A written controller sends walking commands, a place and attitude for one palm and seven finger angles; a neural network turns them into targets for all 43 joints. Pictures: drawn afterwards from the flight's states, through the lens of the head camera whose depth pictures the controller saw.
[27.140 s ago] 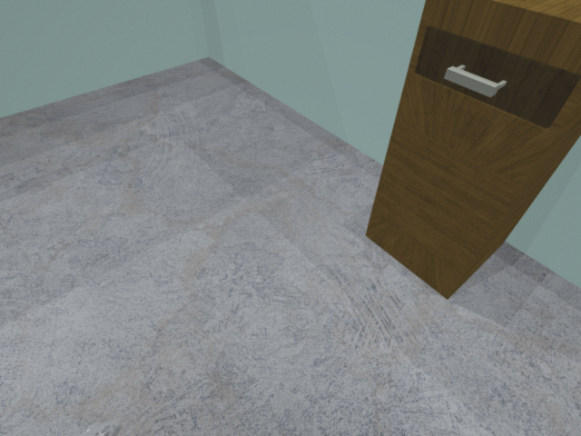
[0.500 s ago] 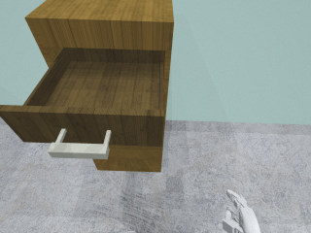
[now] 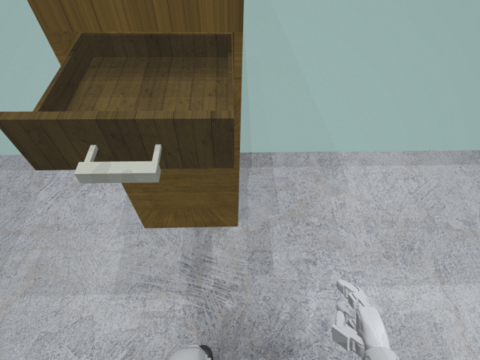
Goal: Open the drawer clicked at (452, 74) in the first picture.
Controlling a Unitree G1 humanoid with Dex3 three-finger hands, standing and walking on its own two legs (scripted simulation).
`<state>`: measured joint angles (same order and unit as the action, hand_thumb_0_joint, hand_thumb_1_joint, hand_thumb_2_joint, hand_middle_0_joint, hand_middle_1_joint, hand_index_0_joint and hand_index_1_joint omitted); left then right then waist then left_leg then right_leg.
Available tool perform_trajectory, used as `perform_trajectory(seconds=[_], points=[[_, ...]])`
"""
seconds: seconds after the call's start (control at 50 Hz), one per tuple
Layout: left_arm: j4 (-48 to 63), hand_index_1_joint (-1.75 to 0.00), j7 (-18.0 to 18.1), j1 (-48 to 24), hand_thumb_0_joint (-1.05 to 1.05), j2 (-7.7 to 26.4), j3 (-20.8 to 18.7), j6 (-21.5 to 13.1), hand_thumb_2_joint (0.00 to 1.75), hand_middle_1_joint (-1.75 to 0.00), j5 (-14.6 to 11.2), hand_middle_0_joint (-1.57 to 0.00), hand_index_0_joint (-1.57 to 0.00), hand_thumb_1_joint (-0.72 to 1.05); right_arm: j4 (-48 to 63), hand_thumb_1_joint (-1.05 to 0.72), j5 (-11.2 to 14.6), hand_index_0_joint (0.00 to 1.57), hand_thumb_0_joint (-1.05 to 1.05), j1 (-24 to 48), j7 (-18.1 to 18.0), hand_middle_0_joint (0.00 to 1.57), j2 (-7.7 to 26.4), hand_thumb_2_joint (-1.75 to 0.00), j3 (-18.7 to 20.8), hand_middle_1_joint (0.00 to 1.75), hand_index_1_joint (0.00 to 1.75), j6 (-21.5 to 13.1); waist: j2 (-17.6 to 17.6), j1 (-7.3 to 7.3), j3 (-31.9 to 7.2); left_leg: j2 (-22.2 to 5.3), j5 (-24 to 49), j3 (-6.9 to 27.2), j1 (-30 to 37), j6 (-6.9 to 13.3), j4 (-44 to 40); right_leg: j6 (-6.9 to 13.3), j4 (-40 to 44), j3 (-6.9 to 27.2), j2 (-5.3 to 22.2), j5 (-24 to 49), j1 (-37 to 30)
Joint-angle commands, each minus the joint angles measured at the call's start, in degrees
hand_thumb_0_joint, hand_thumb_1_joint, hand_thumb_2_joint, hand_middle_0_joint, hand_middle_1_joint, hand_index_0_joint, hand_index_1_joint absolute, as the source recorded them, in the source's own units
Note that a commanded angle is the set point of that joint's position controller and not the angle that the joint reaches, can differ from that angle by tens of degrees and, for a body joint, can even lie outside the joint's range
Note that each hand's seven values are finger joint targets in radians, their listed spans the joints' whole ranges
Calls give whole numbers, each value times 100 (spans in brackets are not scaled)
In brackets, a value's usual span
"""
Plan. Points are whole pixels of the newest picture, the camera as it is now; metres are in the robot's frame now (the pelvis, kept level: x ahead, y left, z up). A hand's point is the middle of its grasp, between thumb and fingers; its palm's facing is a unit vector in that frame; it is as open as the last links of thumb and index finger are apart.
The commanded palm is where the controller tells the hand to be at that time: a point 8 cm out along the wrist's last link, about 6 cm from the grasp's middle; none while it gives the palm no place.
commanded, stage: stop stepping back and stand still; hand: left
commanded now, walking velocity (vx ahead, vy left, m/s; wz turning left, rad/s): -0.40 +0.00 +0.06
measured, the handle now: (122, 161) +0.41 +0.23 +0.09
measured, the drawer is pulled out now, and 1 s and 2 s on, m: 0.29 0.29 0.29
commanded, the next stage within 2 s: let the arm hang, fingers relaxed in 0.76 s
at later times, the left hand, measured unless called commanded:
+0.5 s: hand out of the picture +0.08 +0.24 +0.27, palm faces +0.59 -0.72 -0.36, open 7.4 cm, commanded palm +0.02 +0.27 +0.27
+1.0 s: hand (67, 347) +0.13 +0.24 +0.04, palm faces +0.25 -0.86 -0.44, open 7.4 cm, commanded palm none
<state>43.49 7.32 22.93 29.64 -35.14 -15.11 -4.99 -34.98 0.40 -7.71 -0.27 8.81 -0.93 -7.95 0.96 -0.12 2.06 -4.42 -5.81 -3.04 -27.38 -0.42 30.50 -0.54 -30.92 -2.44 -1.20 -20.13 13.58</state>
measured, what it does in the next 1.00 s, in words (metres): steps on the spot: left foot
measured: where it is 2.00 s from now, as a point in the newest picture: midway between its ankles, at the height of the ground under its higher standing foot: outside the picture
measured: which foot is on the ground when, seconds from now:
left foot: down 0.00-0.02, up 0.04-0.26, down 0.28-1.00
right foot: down 0.00-1.00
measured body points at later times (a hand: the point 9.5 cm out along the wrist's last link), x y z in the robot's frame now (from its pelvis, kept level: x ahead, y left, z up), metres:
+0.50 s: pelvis -0.09 -0.01 +0.01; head -0.12 -0.01 +0.45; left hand +0.04 +0.27 +0.29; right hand +0.07 -0.25 -0.07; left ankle -0.11 +0.11 -0.73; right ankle -0.04 -0.11 -0.73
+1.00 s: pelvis -0.08 -0.01 +0.00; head -0.09 -0.05 +0.45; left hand +0.12 +0.28 +0.06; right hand +0.08 -0.24 -0.13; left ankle -0.10 +0.10 -0.73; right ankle -0.07 -0.11 -0.73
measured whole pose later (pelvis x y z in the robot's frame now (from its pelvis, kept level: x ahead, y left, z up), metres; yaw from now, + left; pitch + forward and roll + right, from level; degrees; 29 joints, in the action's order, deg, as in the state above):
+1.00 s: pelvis -0.08 -0.01 +0.00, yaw +6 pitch +2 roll +1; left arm -6.8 1.7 15.2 16.7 -9.0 -0.8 1.8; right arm -45.6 0.3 -10.2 0.2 14.2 1.4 -3.5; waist 5.1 -1.2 -4.6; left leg 0.8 -19.3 -1.2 -17.9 0.5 35.5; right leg 1.4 -36.9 -3.2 0.9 -19.1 19.5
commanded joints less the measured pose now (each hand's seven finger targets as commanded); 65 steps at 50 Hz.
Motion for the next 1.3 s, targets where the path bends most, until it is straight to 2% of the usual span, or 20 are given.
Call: perform_trajectory(seconds=[0.0, 0.02, 0.06, 0.2, 0.3, 0.42, 0.48, 0.54, 0.58, 0.64, 0.68, 0.72, 0.82, 0.84, 0.88, 0.98, 1.04, 1.14, 1.2, 1.28], points=[[793, -30, 20, 164, 0, 1315, -759, -308, 90, -30, -119, -20, -20, 90, 922, -90, 201, 20, 0, 302, -70, 20, 838, -90, 393, 30, 30, -107, -1359, -47, -1106, 304, -1772, 34, 601, -187, 1578, 686, 1645, 1422, 1882, 2646, 220], [705, -30, 48, 467, 0, 1081, -606, -293, 90, -30, -128, -20, -20, 90, 925, -90, 254, 20, 0, 254, -92, 20, 897, -90, 421, 30, 30, -75, -1351, -8, -1224, 531, -2191, 384, 15, -140, 2871, 870, 1391, 1501, 2289, 3669, -34], [772, -30, 109, 979, 0, 1023, -784, -72, 90, -30, -87, -20, -20, 90, 1037, -90, 295, 20, 0, 307, -113, 20, 789, -90, 387, 30, 30, 40, -937, -81, -1496, 354, -1816, 701, -187, -87, 3395, 810, 902, 1070, 2046, 3811, -304], [550, -30, 358, 569, 0, 715, -429, -72, 90, -30, 91, -20, -20, 90, 929, -90, 89, 20, 0, 125, -361, 20, 953, -90, 345, 30, 30, -44, -544, -146, -799, 359, -1320, 139, 1431, 209, -635, 469, 1544, 1057, 1353, -71, 91], [579, -30, 287, 255, 0, 803, -274, -131, 90, -30, 158, -20, -20, 90, 918, -90, 125, 20, 0, -4, -317, 20, 1201, -90, 482, 30, 30, -156, 834, -153, -803, -486, -566, 1021, 1271, 587, -1020, 91, 61, 144, 343, 950, -273], [285, -30, 304, -432, 0, 439, 158, -41, 90, -30, 290, -20, -20, 90, 832, -90, 101, 20, 0, 134, -337, 20, 1123, -90, 378, 30, 30, -198, 746, -118, 71, -462, -3431, 1178, -289, 626, -1516, 111, 31, 114, 174, -341, -435], [55, -30, 295, -591, 0, 500, 161, -33, 90, -30, 317, -20, -20, 90, 811, -90, 59, 20, 0, 125, -342, 20, 1066, -90, 377, 30, 30, -154, -85, -123, 226, 14, -3009, 831, -249, 500, -570, 347, 938, 969, 473, -1149, -81], [190, -30, 263, -883, 0, 663, 143, -67, 90, -30, 327, -20, -20, 90, 763, -90, 60, 20, 0, 178, -278, 20, 995, -90, 387, 30, 30, -37, -1016, -98, 39, 448, -2101, 121, 70, 273, 1743, 978, 2229, 2678, 1754, -2097, 352], [203, -30, 223, -875, 0, 599, 159, -120, 90, -30, 308, -20, -20, 90, 711, -90, -3, 20, 0, 123, -230, 20, 935, -90, 333, 30, 30, 0, -867, -141, -259, 241, -2022, 291, 636, 313, 1498, 1035, 2081, 2195, 1852, -1842, 702], [615, -30, 223, -608, 0, 656, 56, -118, 90, -30, 217, -20, -20, 90, 814, -90, -20, 20, 0, 117, -314, 20, 908, -90, 251, 30, 30, 31, 231, -231, -390, 186, -1603, 418, 1964, 324, -713, 550, 823, 772, 921, -1390, 1238], [1125, -30, 287, -563, 0, 606, -16, -256, 90, -30, 233, -20, -20, 90, 934, -90, -56, 20, 0, 124, -260, 20, 949, -90, 266, 30, 30, -48, 1735, -101, -443, -1236, -2683, 2609, 1602, 818, -1993, 113, -1224, 4, -8, -525, 1342], [851, -30, 277, -448, 0, 711, -132, -174, 90, -30, 293, -20, -20, 90, 800, -90, -36, 20, 0, 81, -214, 20, 827, -90, 291, 30, 30, -158, 1121, -113, -481, -1225, -2072, 2173, 1117, 958, -1864, 48, -1928, 263, 132, -486, 1050], [416, -30, 215, 19, 0, 571, -42, -54, 90, -30, 251, -20, -20, 90, 769, -90, 98, 20, 0, 62, -165, 20, 970, -90, 277, 30, 30, -159, 431, -118, -561, -358, 649, 598, 959, 354, -392, 92, 671, 126, 227, 1696, -617], [-4375, -30, -541, 409, 0, -884, 2991, 781, 90, -30, 535, -20, -20, 90, -367, -90, 255, 20, 0, 160, 88, 20, 1534, -90, 625, 30, 30, -513, -148, -299, -713, -89, 1437, 387, 980, 104, 904, 376, -157, 702, 1137, 3866, -20], [-4598, -30, -711, 448, 0, -1077, 2803, 1538, 90, -30, 778, -20, -20, 90, -551, -90, 81, 20, 0, -642, 74, 20, 1086, -90, 526, 30, 30, -5, -52, -336, -929, 51, 934, 406, 1301, -73, 394, 388, -195, 642, 1169, 3487, 363], [-6011, -30, -700, -255, 0, -997, 2977, 1539, 90, -30, 744, -20, -20, 90, -567, -90, -121, 20, 0, -578, 19, 20, 966, -90, 354, 30, 30, 551, -2039, -54, -723, 342, -215, 428, 667, 160, 611, 518, 78, 730, 1161, 4094, -459], [-7165, -30, -635, -615, 0, -807, 3063, 1588, 90, -30, 704, -20, -20, 90, -749, -90, -162, 20, 0, -555, -8, 20, 944, -90, 357, 30, 30, 718, -1515, -64, -429, 414, -972, 388, 897, 134, 363, 652, 352, 829, 1191, 3624, -419], [-8647, -30, -631, -600, 0, -1014, 3212, 1579, 90, -30, 574, -20, -20, 90, -1319, -90, -156, 20, 0, -612, -92, 20, 940, -90, 193, 30, 30, 735, 1290, 37, -266, -188, 352, 893, 1326, 334, -714, 277, 557, 495, 548, 1128, -312], [-9096, -30, -617, -442, 0, -1265, 3170, 1559, 90, -30, 583, -20, -20, 90, -1496, -90, -182, 20, 0, -845, -145, 20, 800, -90, 229, 30, 30, 766, 1468, 34, -484, -153, -162, 816, 1312, 323, -835, 341, 726, 365, 524, 1155, -622], [-9599, -30, -633, -538, 0, -1285, 3255, 1546, 90, -30, 572, -20, -20, 90, -1776, -90, -131, 20, 0, -1172, -171, 20, 781, -90, 248, 30, 30, 803, 502, -16, -249, -181, -491, 816, 1342, 308, -936, 377, 1015, 422, 594, 1090, -561]])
